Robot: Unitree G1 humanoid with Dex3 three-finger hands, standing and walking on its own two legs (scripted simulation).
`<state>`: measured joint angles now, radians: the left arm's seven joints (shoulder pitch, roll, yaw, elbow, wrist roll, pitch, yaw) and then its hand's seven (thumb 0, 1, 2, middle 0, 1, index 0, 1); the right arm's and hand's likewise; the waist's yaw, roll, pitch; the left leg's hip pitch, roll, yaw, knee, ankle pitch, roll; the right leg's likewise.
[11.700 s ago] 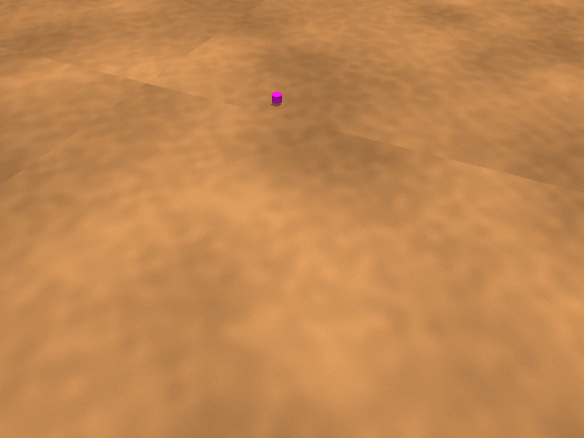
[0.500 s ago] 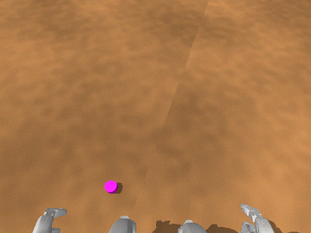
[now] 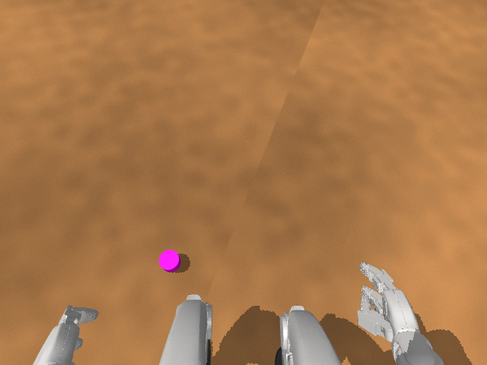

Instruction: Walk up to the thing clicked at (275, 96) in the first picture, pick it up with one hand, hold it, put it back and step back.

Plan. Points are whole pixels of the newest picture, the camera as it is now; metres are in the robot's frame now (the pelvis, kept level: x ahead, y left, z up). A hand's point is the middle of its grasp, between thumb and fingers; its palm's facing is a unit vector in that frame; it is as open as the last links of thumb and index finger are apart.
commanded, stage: rise first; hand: left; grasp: from above
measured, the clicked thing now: (170, 261) +0.40 +0.25 -0.61
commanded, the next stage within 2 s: approach in 1.76 s
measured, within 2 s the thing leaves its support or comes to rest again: neither
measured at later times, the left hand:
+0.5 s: hand (123, 299) +0.25 +0.29 -0.33, palm faces -0.42 -0.37 -0.83, open 14.2 cm
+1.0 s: hand (136, 284) +0.30 +0.30 -0.43, palm faces -0.46 -0.11 -0.88, open 14.3 cm
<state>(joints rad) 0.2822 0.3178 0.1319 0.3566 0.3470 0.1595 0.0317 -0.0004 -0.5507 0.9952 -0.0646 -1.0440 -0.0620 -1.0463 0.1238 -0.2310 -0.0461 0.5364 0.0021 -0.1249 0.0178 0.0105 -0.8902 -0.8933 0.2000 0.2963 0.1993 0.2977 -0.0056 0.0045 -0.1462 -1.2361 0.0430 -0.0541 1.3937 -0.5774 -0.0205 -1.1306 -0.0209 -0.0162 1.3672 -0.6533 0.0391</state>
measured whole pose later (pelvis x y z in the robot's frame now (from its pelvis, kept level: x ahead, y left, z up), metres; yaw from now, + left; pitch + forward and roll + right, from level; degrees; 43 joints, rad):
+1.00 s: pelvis -0.09 +0.00 -0.27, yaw -7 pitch +31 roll -7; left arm -0.57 0.64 0.14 1.09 1.13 -0.28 0.32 0.00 -0.55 1.05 -0.07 -0.98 -0.06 -0.99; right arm 0.07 -0.27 -0.04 0.77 -0.09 -0.03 0.09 0.01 -0.89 -0.89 0.20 0.30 0.20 0.30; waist -0.05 -0.03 -0.08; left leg -2.24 0.04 -0.16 2.28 -0.59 -0.03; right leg -2.10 0.05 -0.03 2.26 -0.71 0.05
